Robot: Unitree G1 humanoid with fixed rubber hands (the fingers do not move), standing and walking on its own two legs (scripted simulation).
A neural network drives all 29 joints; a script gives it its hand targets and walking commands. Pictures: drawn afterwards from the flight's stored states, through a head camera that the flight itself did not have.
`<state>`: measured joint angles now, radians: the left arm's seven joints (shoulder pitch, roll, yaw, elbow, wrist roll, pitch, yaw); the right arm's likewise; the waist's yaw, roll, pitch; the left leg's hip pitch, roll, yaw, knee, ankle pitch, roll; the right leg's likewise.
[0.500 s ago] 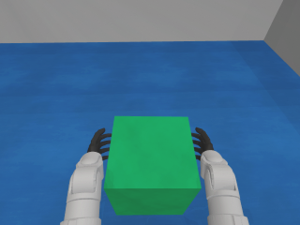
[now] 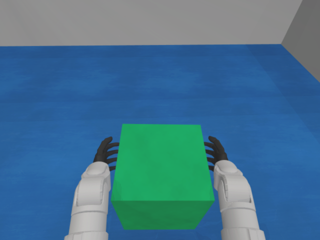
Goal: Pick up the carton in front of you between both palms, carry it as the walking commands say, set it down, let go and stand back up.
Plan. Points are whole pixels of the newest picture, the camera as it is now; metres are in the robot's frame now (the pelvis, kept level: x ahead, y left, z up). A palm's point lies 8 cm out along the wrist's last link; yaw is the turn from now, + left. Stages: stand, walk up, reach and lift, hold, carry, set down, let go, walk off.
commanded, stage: carry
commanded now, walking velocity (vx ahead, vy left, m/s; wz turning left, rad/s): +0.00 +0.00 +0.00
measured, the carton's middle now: (160, 179) +0.29 +0.00 -0.04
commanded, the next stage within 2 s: hold in 0.04 s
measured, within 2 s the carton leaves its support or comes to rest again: neither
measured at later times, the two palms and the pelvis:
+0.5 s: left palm (94, 175) +0.27 +0.17 +0.02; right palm (207, 155) +0.32 -0.13 +0.02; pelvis -0.02 -0.05 +0.00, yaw +14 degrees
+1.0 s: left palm (112, 181) +0.34 +0.17 -0.17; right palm (196, 177) +0.36 -0.13 -0.18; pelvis -0.06 -0.07 -0.10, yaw +15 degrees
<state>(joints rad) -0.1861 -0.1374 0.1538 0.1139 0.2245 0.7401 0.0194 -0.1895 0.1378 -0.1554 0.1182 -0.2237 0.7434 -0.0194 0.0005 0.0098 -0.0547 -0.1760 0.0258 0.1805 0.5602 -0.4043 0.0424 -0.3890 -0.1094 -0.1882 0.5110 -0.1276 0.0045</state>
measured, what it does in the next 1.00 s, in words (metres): lowers itself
